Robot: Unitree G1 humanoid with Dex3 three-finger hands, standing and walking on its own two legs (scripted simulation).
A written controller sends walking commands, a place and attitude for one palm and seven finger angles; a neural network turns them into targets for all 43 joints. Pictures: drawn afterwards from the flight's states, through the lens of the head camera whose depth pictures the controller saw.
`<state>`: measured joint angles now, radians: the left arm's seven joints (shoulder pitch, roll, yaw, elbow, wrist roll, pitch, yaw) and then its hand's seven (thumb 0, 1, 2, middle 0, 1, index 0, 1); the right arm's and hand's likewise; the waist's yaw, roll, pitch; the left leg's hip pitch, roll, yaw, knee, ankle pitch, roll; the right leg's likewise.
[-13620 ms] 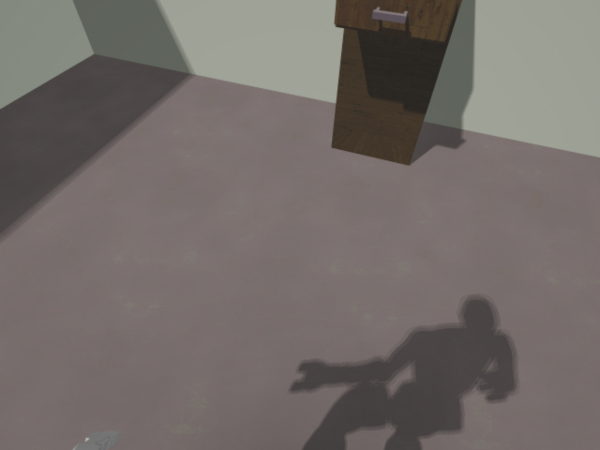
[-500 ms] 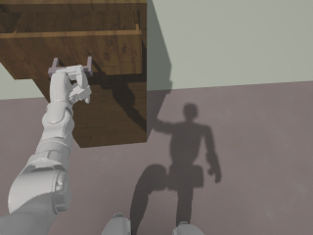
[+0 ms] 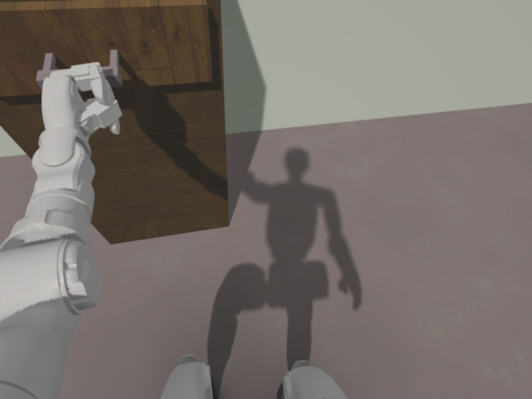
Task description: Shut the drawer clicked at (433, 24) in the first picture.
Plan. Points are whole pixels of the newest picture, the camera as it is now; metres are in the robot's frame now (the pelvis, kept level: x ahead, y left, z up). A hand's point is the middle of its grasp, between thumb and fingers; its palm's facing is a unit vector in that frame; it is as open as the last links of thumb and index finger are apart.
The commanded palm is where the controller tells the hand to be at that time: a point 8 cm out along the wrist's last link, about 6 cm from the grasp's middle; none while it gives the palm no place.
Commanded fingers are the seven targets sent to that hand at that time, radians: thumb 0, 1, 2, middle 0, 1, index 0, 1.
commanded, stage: push the drawer shut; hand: left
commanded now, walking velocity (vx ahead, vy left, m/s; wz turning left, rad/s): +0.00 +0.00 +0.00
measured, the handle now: (81, 68) +0.60 +0.23 +0.10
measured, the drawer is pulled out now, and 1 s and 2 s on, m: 0.04 0.00 0.00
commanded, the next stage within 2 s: pull the fist back off the drawer in 0.72 s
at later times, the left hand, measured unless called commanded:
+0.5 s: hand (108, 84) +0.57 +0.19 +0.10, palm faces +0.10 -0.99 -0.02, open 3.0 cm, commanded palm +0.58 +0.22 +0.10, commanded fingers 0.00 0.90 0.90 -1.40 -1.60 -1.40 -1.60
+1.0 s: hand (107, 81) +0.57 +0.19 +0.10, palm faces +0.11 -0.99 -0.03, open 3.2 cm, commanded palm +0.58 +0.21 +0.10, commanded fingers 0.00 0.90 0.90 -1.40 -1.60 -1.40 -1.60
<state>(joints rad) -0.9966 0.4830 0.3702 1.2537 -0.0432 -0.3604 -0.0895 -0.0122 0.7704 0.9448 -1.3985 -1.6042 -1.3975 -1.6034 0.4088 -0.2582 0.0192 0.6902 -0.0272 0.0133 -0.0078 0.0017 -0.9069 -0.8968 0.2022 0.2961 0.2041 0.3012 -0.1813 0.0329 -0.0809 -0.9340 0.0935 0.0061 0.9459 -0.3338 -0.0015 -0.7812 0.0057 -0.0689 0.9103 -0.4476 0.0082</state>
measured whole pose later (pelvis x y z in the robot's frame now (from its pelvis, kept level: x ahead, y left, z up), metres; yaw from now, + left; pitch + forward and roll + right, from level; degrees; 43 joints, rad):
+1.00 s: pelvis -0.02 +0.02 -0.01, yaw +0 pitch +23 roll -6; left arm -1.26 0.63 0.34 1.38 0.01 -0.28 -0.05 0.04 0.67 0.95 -1.40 -1.60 -1.40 -1.60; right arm 0.45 -0.27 0.06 0.68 -0.06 -0.03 -0.01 0.00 -0.91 -0.90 0.20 0.30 0.21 0.30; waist -0.26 0.04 -0.07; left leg -1.10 0.09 -0.02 1.01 -0.32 0.02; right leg -0.93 0.00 -0.09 0.95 -0.43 0.02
